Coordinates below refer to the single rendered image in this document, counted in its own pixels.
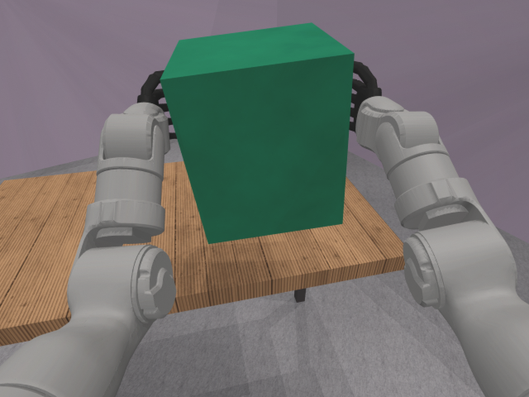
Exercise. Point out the table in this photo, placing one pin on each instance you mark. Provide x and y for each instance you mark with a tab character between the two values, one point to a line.
42	221

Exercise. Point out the robot right hand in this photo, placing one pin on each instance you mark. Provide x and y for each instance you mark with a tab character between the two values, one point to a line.
364	90

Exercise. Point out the robot left forearm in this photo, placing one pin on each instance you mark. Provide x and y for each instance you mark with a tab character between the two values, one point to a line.
127	206

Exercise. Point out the left robot upper arm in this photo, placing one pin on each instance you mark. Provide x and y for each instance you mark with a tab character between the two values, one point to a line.
115	294

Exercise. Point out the robot left hand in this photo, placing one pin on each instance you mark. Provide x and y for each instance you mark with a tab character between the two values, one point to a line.
149	94

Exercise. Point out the carton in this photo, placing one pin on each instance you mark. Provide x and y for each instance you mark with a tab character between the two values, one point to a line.
262	120

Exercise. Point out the robot right forearm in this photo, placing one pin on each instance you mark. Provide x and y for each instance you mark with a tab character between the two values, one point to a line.
428	190

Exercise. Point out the right robot upper arm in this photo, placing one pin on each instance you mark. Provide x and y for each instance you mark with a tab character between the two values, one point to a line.
464	270

